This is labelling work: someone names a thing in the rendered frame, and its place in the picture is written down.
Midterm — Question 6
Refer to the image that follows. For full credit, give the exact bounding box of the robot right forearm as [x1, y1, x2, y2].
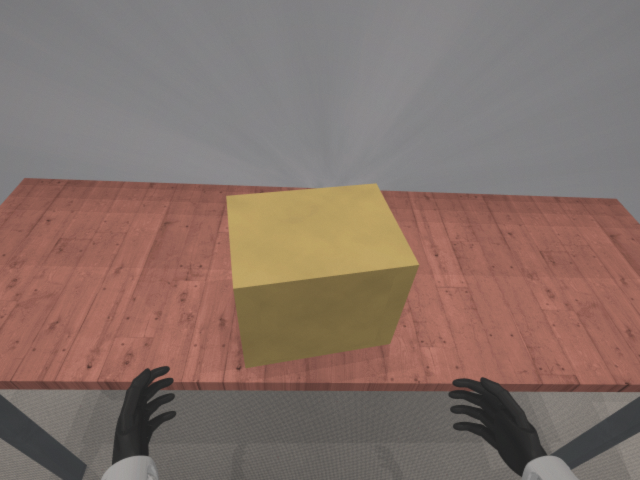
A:
[521, 455, 579, 480]

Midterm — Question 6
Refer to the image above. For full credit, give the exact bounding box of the table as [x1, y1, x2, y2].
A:
[0, 178, 640, 480]

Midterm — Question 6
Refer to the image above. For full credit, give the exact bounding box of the robot left forearm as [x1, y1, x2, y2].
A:
[101, 455, 159, 480]

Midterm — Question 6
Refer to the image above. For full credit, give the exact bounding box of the right robot hand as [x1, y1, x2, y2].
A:
[448, 377, 548, 477]

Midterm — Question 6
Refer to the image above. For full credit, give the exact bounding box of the left robot hand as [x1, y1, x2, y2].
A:
[112, 366, 176, 465]

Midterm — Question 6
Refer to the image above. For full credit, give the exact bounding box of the carton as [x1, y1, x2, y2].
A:
[226, 183, 419, 368]

